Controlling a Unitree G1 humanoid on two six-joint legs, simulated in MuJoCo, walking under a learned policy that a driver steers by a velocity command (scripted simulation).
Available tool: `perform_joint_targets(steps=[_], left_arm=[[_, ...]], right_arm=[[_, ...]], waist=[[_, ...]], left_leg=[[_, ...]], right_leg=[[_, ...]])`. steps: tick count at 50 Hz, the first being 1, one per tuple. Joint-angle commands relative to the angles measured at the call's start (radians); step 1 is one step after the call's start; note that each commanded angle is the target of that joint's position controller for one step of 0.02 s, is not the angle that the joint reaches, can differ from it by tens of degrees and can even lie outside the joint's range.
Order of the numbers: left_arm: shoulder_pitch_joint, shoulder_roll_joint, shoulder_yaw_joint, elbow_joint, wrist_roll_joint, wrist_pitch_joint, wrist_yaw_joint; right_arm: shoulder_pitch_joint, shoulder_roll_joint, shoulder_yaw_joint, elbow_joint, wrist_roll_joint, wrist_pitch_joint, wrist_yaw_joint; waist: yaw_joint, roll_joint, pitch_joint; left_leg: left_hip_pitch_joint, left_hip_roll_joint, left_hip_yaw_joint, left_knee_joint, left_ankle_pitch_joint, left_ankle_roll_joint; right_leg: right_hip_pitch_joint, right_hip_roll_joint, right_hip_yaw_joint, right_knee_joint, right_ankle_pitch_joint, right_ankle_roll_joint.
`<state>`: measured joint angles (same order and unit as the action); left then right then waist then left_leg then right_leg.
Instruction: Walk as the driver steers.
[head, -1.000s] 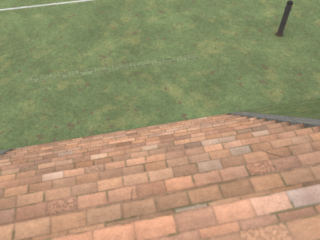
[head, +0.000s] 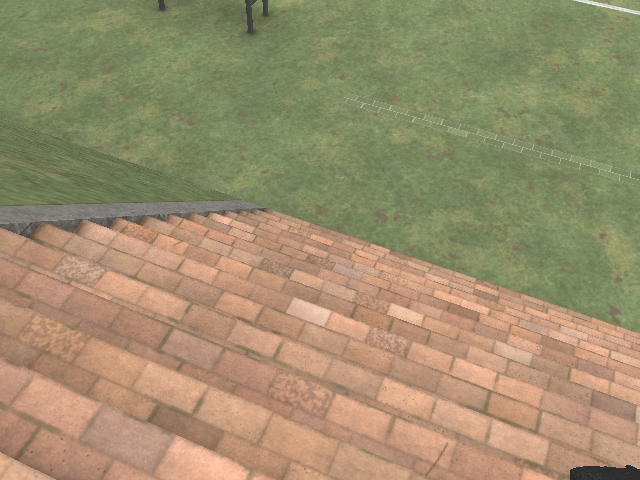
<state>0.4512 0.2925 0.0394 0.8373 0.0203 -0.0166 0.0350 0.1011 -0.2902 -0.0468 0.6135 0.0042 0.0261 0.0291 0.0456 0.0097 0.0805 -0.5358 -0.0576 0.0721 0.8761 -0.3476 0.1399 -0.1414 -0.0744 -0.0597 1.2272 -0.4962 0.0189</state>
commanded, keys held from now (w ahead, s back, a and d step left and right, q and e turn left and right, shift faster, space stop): w+e+shift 1.00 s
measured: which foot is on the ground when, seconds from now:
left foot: down 0.00-0.48, up 0.50-0.92, down 0.94-1.00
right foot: up 0.00-0.46, down 0.48-0.94, up 0.96-1.00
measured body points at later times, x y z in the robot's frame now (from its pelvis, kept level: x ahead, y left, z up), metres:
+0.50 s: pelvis +0.25 -0.01 -0.15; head +0.24 -0.02 +0.30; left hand +0.42 +0.21 -0.26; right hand +0.23 -0.28 -0.29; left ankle +0.13 +0.06 -0.60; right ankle +0.27 -0.05 -0.88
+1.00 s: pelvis +0.48 -0.02 -0.38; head +0.45 +0.01 +0.06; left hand +0.79 +0.04 -0.45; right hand +0.37 -0.30 -0.48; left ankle +0.56 +0.09 -1.12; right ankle +0.32 -0.06 -0.82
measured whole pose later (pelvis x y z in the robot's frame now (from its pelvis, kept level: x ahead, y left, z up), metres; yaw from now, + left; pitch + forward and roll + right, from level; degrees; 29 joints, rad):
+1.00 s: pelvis +0.48 -0.02 -0.38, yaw -45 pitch -1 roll -2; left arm 0.16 0.26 0.03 0.65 0.01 0.04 0.02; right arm 0.28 -0.30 -0.05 0.72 0.00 -0.05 0.02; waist -0.02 0.05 -0.08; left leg -0.25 0.04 -0.06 0.62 -0.23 -0.01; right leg -0.67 0.25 0.13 2.05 -0.81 -0.18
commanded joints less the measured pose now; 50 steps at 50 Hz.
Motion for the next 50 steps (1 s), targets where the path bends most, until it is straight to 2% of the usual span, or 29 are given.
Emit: perform_joint_targets(steps=[1, 4, 7, 8, 10, 14, 18, 20, 21, 22, 23, 24, 25, 26, 27, 28, 29, 30, 31, 33, 34, 36, 37, 39, 44, 47, 48, 49, 50], left_arm=[[-0.115, 0.135, 0.03, -0.156, -0.034, -0.033, 0.009], [-0.032, 0.066, 0.028, -0.078, -0.013, 0.035, 0.015], [-0.064, 0.023, 0.029, -0.082, -0.008, 0.076, 0.006], [-0.04, 0.026, 0.036, -0.068, 0.005, 0.075, 0.005], [-0.087, 0.056, 0.064, -0.073, 0.001, 0.074, -0.017], [-0.254, -0.028, 0.035, -0.125, -0.005, 0.072, -0.075], [-0.271, -0.022, 0.024, -0.14, 0.011, 0.078, -0.07], [-0.334, -0.005, 0.018, -0.181, 0.0, 0.087, -0.051], [-0.33, 0.026, 0.023, -0.163, 0.008, 0.093, -0.051], [-0.25, 0.059, 0.037, -0.149, 0.003, 0.086, -0.049], [0.038, 0.106, 0.065, -0.086, 0.012, 0.09, -0.04], [0.157, 0.148, 0.079, -0.04, -0.012, 0.095, -0.047], [0.165, 0.153, 0.066, 0.003, -0.056, 0.076, -0.051], [0.074, 0.165, 0.043, -0.029, -0.043, 0.053, -0.05], [0.028, 0.154, 0.044, -0.077, -0.044, 0.043, -0.05], [-0.114, 0.17, 0.044, -0.118, -0.046, 0.05, -0.039], [-0.128, 0.094, 0.014, -0.096, -0.037, 0.027, -0.034], [-0.144, 0.132, 0.018, -0.114, -0.027, -0.001, -0.033], [-0.167, 0.048, -0.018, -0.137, -0.03, -0.018, -0.02], [-0.213, 0.059, -0.031, -0.152, -0.018, -0.028, -0.024], [-0.104, 0.059, -0.02, -0.109, -0.017, -0.037, -0.012], [-0.085, 0.092, -0.008, -0.125, -0.011, -0.032, -0.007], [-0.109, 0.037, -0.019, -0.14, -0.016, -0.024, 0.005], [-0.2, 0.029, -0.026, -0.181, -0.041, -0.01, 0.004], [-0.331, 0.083, -0.016, -0.248, -0.022, 0.03, -0.018], [-0.355, -0.01, -0.03, -0.221, 0.01, 0.059, -0.014], [-0.3, -0.114, -0.041, -0.23, 0.01, 0.062, -0.027], [-0.224, -0.18, -0.057, -0.276, -0.017, 0.054, -0.023], [-0.21, -0.171, -0.053, -0.267, -0.023, 0.036, -0.015]], right_arm=[[0.226, -0.148, -0.053, 0.011, -0.018, -0.021, -0.03], [0.152, -0.041, -0.01, 0.018, -0.032, -0.06, -0.013], [0.213, -0.085, -0.012, 0.062, -0.015, -0.091, -0.006], [0.227, -0.118, -0.017, 0.073, -0.031, -0.104, -0.008], [0.191, -0.068, -0.008, 0.093, -0.004, -0.13, -0.021], [0.174, -0.011, 0.029, 0.123, 0.028, -0.155, -0.051], [0.305, -0.052, 0.015, 0.166, -0.031, -0.12, -0.074], [0.319, -0.075, 0.001, 0.166, -0.077, -0.071, -0.102], [0.347, -0.083, -0.005, 0.175, -0.071, -0.048, -0.108], [0.33, -0.1, -0.007, 0.172, -0.071, -0.029, -0.121], [0.099, -0.152, -0.018, 0.148, -0.025, -0.049, -0.116], [0.034, -0.033, 0.0, 0.118, -0.037, -0.03, -0.111], [-0.127, 0.085, 0.045, 0.065, -0.04, -0.014, -0.086], [-0.05, 0.059, 0.05, -0.013, -0.076, -0.026, -0.083], [0.024, -0.038, 0.029, -0.009, -0.078, -0.045, -0.082], [0.047, 0.003, 0.042, -0.019, -0.071, -0.053, -0.09], [0.027, -0.044, 0.021, 0.009, -0.089, -0.049, -0.095], [0.053, 0.002, 0.033, -0.001, -0.092, -0.041, -0.093], [-0.013, 0.017, 0.048, -0.043, -0.072, -0.02, -0.096], [0.039, 0.053, 0.053, 0.01, -0.065, 0.007, -0.093], [0.016, -0.023, 0.02, -0.002, -0.064, -0.003, -0.083], [-0.039, -0.053, 0.004, -0.025, -0.058, -0.032, -0.068], [-0.064, -0.045, 0.013, -0.057, -0.054, -0.043, -0.05], [-0.103, 0.007, 0.028, -0.061, -0.042, -0.052, -0.023], [0.063, -0.051, -0.006, 0.008, -0.008, -0.059, -0.028], [0.417, -0.079, -0.034, 0.134, 0.028, -0.062, -0.019], [0.404, -0.056, -0.011, 0.137, 0.021, -0.066, -0.006], [0.364, -0.077, -0.002, 0.128, -0.023, -0.084, 0.011], [0.439, -0.093, -0.017, 0.137, -0.01, -0.093, 0.011]], waist=[[-0.137, 0.077, -0.23], [-0.025, 0.031, -0.084], [-0.013, 0.064, -0.05], [-0.007, 0.07, -0.084], [0.027, 0.024, -0.069], [0.005, 0.028, -0.044], [-0.064, 0.023, 0.007], [-0.11, 0.104, 0.055], [-0.124, 0.097, 0.043], [-0.091, 0.102, 0.028], [0.105, 0.169, -0.199], [0.201, -0.056, -0.109], [0.246, -0.471, 0.052], [0.069, -0.299, -0.01], [0.035, -0.032, -0.169], [-0.025, -0.07, -0.191], [-0.071, 0.067, -0.128], [-0.082, -0.059, -0.164], [-0.089, 0.003, -0.132], [-0.086, -0.075, -0.197], [-0.046, -0.066, -0.182], [-0.041, -0.088, -0.167], [-0.047, -0.029, -0.148], [-0.04, -0.043, -0.126], [-0.061, -0.243, -0.079], [-0.22, -0.035, -0.042], [-0.148, 0.166, -0.003], [-0.015, 0.262, -0.012], [-0.055, 0.241, -0.115]], left_leg=[[0.548, 0.353, -0.466, -0.378, 0.388, 0.141], [0.168, 0.298, -0.298, -0.321, 0.463, 0.048], [0.117, 0.31, -0.229, -0.316, 0.678, 0.002], [0.156, 0.312, -0.221, -0.261, 0.652, -0.008], [0.153, 0.237, -0.13, -0.194, 0.345, -0.11], [-0.093, 0.189, 0.07, -0.101, 0.067, -0.12], [0.131, 0.259, 0.073, 0.18, 0.261, -0.113], [0.36, 0.347, 0.017, 0.25, 0.518, -0.098], [0.418, 0.378, 0.023, 0.275, 0.736, -0.088], [0.409, 0.425, 0.029, 0.419, 0.903, -0.082], [0.143, 0.437, 0.023, 0.706, 1.001, -0.071], [-0.035, 0.277, 0.072, 1.235, 0.578, -0.11], [-0.483, 0.007, 0.179, 1.595, -0.471, -0.098], [-0.653, 0.045, 0.052, 1.468, -0.387, -0.123], [-0.626, 0.103, -0.088, 1.251, -0.277, -0.14], [-0.644, 0.125, -0.129, 1.148, -0.264, -0.173], [-0.663, 0.14, -0.14, 0.996, -0.039, -0.182], [-0.664, 0.13, -0.14, 0.946, -0.007, -0.196], [-0.538, 0.111, -0.122, 0.687, 0.187, -0.254], [-0.292, 0.103, -0.124, 0.65, 0.366, -0.254], [-0.461, 0.094, -0.183, 0.571, 0.48, -0.249], [-0.521, 0.086, -0.257, 0.401, 0.507, -0.22], [-0.418, 0.077, -0.251, 0.221, 0.721, -0.224], [-0.083, 0.028, -0.176, 0.014, 0.801, -0.213], [0.207, 0.085, -0.23, -0.18, 0.717, -0.123], [0.541, 0.197, -0.19, -0.515, 0.667, -0.078], [0.632, 0.312, -0.307, -0.39, 1.026, -0.067], [0.775, 0.342, -0.278, -0.011, 1.366, -0.146], [0.837, 0.374, -0.305, -0.048, 1.272, -0.175]], right_leg=[[-0.569, 0.092, 0.203, 0.312, 0.152, -0.022], [-0.425, 0.045, 0.223, 0.184, 0.246, -0.017], [-0.479, 0.068, 0.174, 0.126, 0.282, -0.036], [-0.496, 0.065, 0.163, 0.129, 0.4, -0.067], [-0.532, 0.044, 0.235, -0.094, 0.734, -0.094], [-0.225, 0.105, 0.033, -0.389, 1.28, -0.066], [-0.332, 0.112, -0.091, -0.463, 1.092, -0.119], [-0.499, 0.038, -0.051, -0.702, 0.84, -0.152], [-0.465, 0.052, -0.081, -0.729, 0.702, -0.164], [-0.389, 0.044, -0.098, -0.76, 0.612, -0.198], [0.086, 0.042, -0.114, -0.379, 0.831, -0.249], [0.141, -0.024, 0.162, -0.765, 0.562, -0.384], [0.239, 0.019, 0.069, -0.546, 1.3, -0.339], [0.263, -0.047, 0.272, -0.421, 1.673, -0.357], [0.24, -0.125, 0.431, -0.459, 1.28, -0.39], [0.051, -0.206, 0.585, -0.543, 0.933, -0.456], [-0.008, -0.085, 0.438, -0.448, 0.83, -0.353], [-0.064, -0.123, 0.58, -0.447, 0.866, -0.399], [-0.274, -0.087, 0.577, -0.522, 0.779, -0.37], [-0.364, -0.024, 0.61, -0.5, 0.724, -0.352], [-0.205, 0.024, 0.623, -0.357, 0.564, -0.349], [-0.108, 0.032, 0.714, -0.285, 0.547, -0.359], [-0.209, 0.07, 0.674, -0.231, 0.329, -0.334], [-0.426, 0.156, 0.585, -0.244, 0.166, -0.302], [-0.398, 0.143, 0.631, -0.083, 0.367, -0.307], [-0.546, 0.23, 0.429, 0.572, 0.41, -0.28], [-0.847, 0.381, 0.276, 0.988, -0.27, -0.24], [-1.175, 0.319, 0.152, 1.105, -0.338, -0.213], [-1.24, 0.263, 0.132, 1.095, -0.259, -0.196]])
